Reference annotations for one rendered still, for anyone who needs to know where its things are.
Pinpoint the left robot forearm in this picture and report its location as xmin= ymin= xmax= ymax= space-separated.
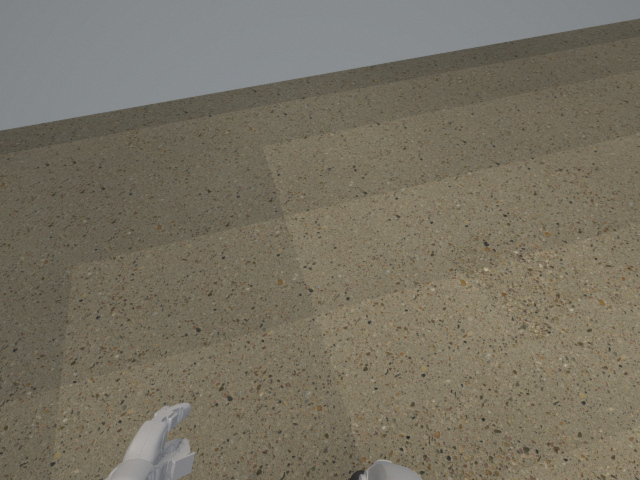
xmin=105 ymin=458 xmax=156 ymax=480

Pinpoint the robot right shin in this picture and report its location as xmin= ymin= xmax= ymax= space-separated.
xmin=367 ymin=460 xmax=393 ymax=471

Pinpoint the robot left hand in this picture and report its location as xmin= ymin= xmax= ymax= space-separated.
xmin=123 ymin=403 xmax=195 ymax=480

